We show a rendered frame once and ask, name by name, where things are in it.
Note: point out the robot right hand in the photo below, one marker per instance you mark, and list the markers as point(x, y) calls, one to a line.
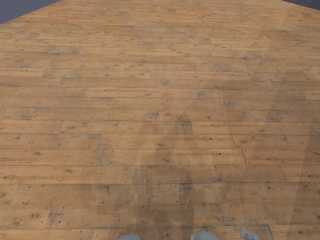
point(248, 235)

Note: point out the right robot thigh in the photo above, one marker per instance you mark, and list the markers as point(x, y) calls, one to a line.
point(203, 235)

